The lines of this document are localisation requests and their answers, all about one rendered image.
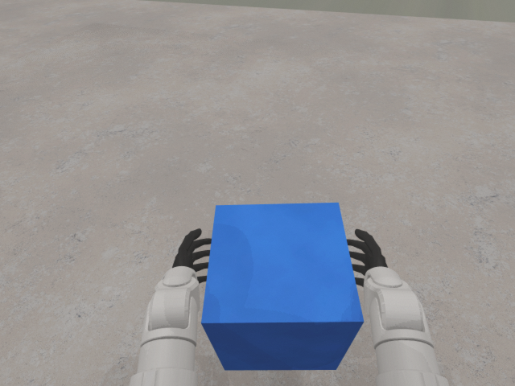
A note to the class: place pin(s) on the robot right forearm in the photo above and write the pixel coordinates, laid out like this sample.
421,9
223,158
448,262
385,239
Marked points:
401,336

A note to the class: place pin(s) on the left robot hand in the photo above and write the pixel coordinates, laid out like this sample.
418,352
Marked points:
186,257

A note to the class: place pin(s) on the robot left forearm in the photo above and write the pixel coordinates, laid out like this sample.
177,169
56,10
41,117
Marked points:
169,335

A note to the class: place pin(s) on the carton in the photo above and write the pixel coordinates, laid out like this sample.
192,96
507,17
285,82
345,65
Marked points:
280,291

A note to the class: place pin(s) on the right robot hand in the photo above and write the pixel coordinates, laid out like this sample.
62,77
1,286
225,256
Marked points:
372,257

